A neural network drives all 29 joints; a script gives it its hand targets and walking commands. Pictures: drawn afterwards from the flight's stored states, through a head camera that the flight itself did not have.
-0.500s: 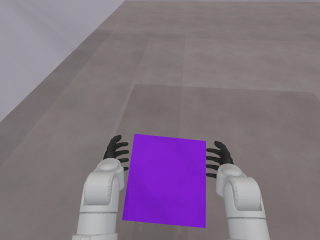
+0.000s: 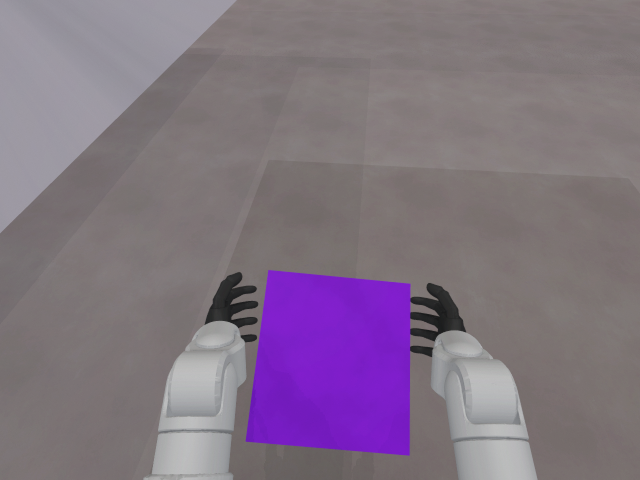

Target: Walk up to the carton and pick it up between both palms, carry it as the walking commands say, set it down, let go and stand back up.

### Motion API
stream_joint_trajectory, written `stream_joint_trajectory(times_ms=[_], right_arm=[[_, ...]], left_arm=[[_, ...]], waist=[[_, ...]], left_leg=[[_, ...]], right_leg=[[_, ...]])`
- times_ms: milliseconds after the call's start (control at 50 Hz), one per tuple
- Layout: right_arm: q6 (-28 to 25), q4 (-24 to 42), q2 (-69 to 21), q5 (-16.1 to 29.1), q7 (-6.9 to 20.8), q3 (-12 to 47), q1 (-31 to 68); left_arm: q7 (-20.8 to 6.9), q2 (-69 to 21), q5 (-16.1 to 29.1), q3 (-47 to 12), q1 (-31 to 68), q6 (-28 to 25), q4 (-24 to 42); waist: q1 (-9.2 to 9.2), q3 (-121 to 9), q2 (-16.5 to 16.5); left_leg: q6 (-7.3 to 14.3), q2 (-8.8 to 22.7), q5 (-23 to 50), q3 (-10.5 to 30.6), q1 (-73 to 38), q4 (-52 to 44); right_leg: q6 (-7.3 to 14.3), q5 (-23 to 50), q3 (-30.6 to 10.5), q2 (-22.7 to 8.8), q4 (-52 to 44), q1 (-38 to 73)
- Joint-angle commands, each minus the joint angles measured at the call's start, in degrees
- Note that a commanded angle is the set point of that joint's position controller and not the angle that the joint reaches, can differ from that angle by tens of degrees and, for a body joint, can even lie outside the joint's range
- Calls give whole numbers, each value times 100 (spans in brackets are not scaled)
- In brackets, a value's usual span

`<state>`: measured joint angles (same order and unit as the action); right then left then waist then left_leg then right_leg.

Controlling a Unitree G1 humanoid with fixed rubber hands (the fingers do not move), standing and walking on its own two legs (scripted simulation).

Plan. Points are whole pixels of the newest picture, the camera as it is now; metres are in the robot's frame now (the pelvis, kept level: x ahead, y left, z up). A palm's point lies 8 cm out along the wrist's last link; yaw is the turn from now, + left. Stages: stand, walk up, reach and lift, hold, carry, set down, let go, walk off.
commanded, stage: carry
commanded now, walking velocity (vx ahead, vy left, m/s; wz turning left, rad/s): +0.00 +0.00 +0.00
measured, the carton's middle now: (328, 359) +0.32 +0.00 -0.04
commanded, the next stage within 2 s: none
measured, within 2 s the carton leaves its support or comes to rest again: neither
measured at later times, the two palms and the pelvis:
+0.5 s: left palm (220, 333) +0.29 +0.14 +0.06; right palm (445, 345) +0.28 -0.14 +0.05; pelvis +0.00 +0.00 +0.00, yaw +0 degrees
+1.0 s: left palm (218, 339) +0.29 +0.14 +0.06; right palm (445, 352) +0.27 -0.14 +0.04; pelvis +0.00 +0.01 +0.00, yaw +0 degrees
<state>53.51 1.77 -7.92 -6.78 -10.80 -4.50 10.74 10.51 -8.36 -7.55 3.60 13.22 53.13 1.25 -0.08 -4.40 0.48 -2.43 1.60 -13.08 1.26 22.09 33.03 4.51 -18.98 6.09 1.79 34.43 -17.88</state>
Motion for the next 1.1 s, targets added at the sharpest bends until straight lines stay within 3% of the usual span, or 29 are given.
stream_joint_trajectory(times_ms=[0, 120, 180, 240, 280, 300, 340, 360, 380, 420, 500, 540, 560, 680, 720, 740, 760, 800, 860, 900, 940, 960, 1000, 1080], right_arm=[[-386, 1046, -4891, 1317, 1197, 2621, 2897], [-506, 957, -4919, 1285, 1293, 2688, 2895], [-535, 1073, -4977, 1360, 1303, 2765, 2973], [-586, 689, -4862, 1209, 1354, 2669, 2894], [-623, 1032, -4919, 1351, 1339, 2766, 3019], [-634, 625, -4819, 1187, 1366, 2639, 2934], [-670, 564, -4828, 1165, 1385, 2644, 2892], [-686, 972, -4937, 1335, 1362, 2770, 3022], [-692, 678, -4849, 1224, 1373, 2650, 2990], [-712, 883, -4900, 1311, 1370, 2737, 3060], [-734, 529, -4773, 1151, 1384, 2617, 2873], [-763, 903, -4845, 1299, 1361, 2717, 3041], [-760, 637, -4761, 1189, 1371, 2647, 2968], [-826, 617, -4701, 1164, 1384, 2641, 3002], [-847, 505, -4703, 1137, 1397, 2618, 2952], [-846, 840, -4784, 1271, 1369, 2709, 3076], [-859, 456, -4701, 1127, 1398, 2591, 2977], [-850, 795, -4775, 1256, 1375, 2708, 3037], [-840, 591, -4662, 1160, 1374, 2627, 2962], [-832, 783, -4726, 1236, 1367, 2698, 3027], [-854, 495, -4672, 1128, 1391, 2599, 2981], [-860, 872, -4737, 1285, 1366, 2727, 3090], [-860, 589, -4648, 1151, 1370, 2610, 3021], [-851, 610, -4657, 1185, 1359, 2624, 2970]], left_arm=[[-1182, -4984, 1504, -2634, 2319, -398, 811], [-1268, -5030, 1488, -2753, 2358, -517, 780], [-1271, -5055, 1532, -2780, 2432, -554, 916], [-1314, -4945, 1367, -2662, 2318, -605, 512], [-1304, -5025, 1502, -2761, 2419, -632, 826], [-1332, -4945, 1340, -2632, 2302, -641, 389], [-1357, -4936, 1359, -2667, 2352, -689, 405], [-1330, -5037, 1530, -2786, 2504, -711, 852], [-1339, -4954, 1409, -2659, 2446, -711, 530], [-1325, -5018, 1481, -2760, 2494, -727, 742], [-1340, -4890, 1349, -2661, 2378, -753, 426], [-1317, -4993, 1500, -2750, 2495, -772, 743], [-1333, -4914, 1372, -2640, 2344, -770, 413], [-1356, -4882, 1342, -2607, 2322, -835, 323], [-1362, -4859, 1330, -2618, 2369, -866, 313], [-1338, -4941, 1468, -2721, 2513, -867, 675], [-1359, -4861, 1306, -2597, 2388, -868, 258], [-1333, -4929, 1438, -2724, 2464, -868, 624], [-1327, -4833, 1310, -2619, 2330, -854, 356], [-1323, -4896, 1391, -2678, 2386, -843, 528], [-1342, -4841, 1288, -2585, 2361, -871, 272], [-1318, -4899, 1414, -2662, 2388, -874, 584], [-1326, -4838, 1292, -2585, 2350, -868, 298], [-1301, -4804, 1317, -2581, 2359, -883, 422]], waist=[[-3, -1975, -141], [2, -1962, -35], [6, -1938, -132], [7, -1889, -107], [9, -1833, -74], [4, -1829, -52], [10, -1819, -131], [9, -1830, -166], [10, -1820, -94], [6, -1772, -44], [5, -1846, 2], [4, -1817, -24], [4, -1849, -105], [7, -1862, -126], [9, -1847, -84], [11, -1795, -103], [9, -1803, -22], [8, -1823, -45], [8, -1815, -29], [15, -1779, -88], [9, -1790, -82], [13, -1785, -129], [10, -1813, -49], [12, -1750, -101]], left_leg=[[214, 317, 1294, 134, -715, -166], [240, 355, 1437, 132, -789, -176], [253, 351, 1267, 138, -727, -181], [258, 345, 1239, 132, -733, -201], [252, 360, 1243, 145, -726, -229], [268, 352, 1201, 141, -730, -231], [270, 349, 1125, 167, -704, -236], [270, 357, 1086, 158, -703, -227], [269, 345, 1107, 153, -714, -260], [270, 369, 1156, 156, -738, -268], [288, 383, 1314, 155, -776, -246], [289, 394, 1380, 165, -766, -254], [298, 385, 1345, 140, -754, -219], [304, 366, 1203, 128, -758, -248], [299, 357, 1180, 134, -761, -253], [284, 369, 1184, 128, -728, -262], [295, 360, 1217, 142, -737, -285], [295, 377, 1239, 146, -749, -282], [305, 371, 1161, 144, -757, -289], [312, 367, 1047, 163, -756, -313], [304, 370, 1150, 148, -751, -298], [302, 369, 1081, 151, -752, -309], [298, 367, 1144, 136, -746, -316], [291, 351, 1031, 144, -711, -304]], right_leg=[[-304, 2662, -810, -1002, -578, 1043], [-291, 2316, -770, -950, -585, 944], [-281, 2360, -792, -979, -614, 975], [-266, 2245, -795, -974, -636, 926], [-267, 2021, -785, -956, -642, 863], [-272, 1962, -819, -962, -685, 835], [-271, 1929, -840, -966, -715, 835], [-271, 1935, -844, -976, -728, 865], [-268, 1864, -835, -978, -725, 823], [-264, 1772, -826, -954, -726, 770], [-261, 1801, -799, -943, -686, 797], [-259, 1771, -769, -940, -663, 778], [-269, 1879, -774, -939, -688, 810], [-256, 1834, -802, -969, -722, 817], [-256, 1828, -811, -975, -728, 805], [-268, 1821, -798, -974, -740, 810], [-245, 1747, -785, -970, -725, 796], [-249, 1666, -769, -957, -729, 787], [-251, 1647, -795, -970, -763, 761], [-247, 1521, -804, -979, -801, 743], [-243, 1585, -783, -960, -782, 770], [-251, 1571, -804, -969, -808, 754], [-246, 1628, -779, -977, -774, 793], [-254, 1601, -802, -994, -827, 762]])
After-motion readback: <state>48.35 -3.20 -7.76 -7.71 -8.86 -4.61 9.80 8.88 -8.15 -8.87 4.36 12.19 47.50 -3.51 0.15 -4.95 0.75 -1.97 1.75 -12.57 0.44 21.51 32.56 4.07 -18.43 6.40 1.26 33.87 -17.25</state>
